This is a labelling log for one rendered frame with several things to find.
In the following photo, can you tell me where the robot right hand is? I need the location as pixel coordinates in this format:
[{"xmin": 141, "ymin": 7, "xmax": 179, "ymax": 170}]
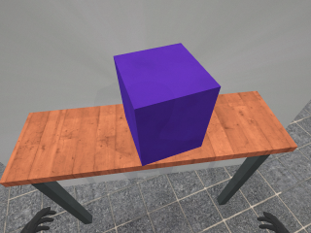
[{"xmin": 257, "ymin": 212, "xmax": 290, "ymax": 233}]

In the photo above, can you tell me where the table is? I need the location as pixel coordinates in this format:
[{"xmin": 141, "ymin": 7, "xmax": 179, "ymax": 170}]
[{"xmin": 0, "ymin": 91, "xmax": 297, "ymax": 224}]

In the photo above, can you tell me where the robot left hand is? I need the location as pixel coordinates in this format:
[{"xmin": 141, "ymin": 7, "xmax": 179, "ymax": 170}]
[{"xmin": 20, "ymin": 207, "xmax": 56, "ymax": 233}]

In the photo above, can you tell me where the carton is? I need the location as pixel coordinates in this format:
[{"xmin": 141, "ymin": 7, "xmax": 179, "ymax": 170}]
[{"xmin": 113, "ymin": 43, "xmax": 221, "ymax": 166}]

